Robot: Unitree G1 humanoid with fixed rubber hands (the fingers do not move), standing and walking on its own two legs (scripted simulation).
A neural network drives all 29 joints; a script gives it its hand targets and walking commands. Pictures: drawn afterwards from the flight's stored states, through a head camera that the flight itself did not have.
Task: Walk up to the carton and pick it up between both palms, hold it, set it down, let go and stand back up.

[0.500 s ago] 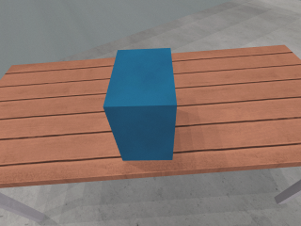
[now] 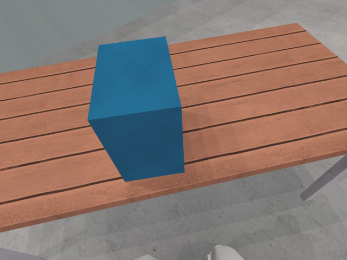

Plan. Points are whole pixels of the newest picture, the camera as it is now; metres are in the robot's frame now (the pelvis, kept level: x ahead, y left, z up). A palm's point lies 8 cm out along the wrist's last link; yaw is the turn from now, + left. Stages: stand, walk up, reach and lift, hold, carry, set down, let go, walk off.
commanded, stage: walk up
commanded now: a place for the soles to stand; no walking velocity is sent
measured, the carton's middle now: (144, 112) +0.46 +0.10 +0.06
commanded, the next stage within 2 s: none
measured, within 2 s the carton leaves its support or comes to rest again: neither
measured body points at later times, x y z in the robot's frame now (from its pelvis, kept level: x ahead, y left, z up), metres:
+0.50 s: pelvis +0.00 +0.03 +0.03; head +0.02 +0.04 +0.48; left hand +0.11 +0.27 -0.11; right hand +0.05 -0.22 -0.10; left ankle -0.02 +0.12 -0.70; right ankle +0.03 -0.12 -0.70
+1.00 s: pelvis +0.01 +0.00 +0.03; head +0.01 -0.01 +0.48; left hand +0.02 +0.25 -0.11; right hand +0.07 -0.24 -0.11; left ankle -0.02 +0.12 -0.70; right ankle +0.03 -0.12 -0.70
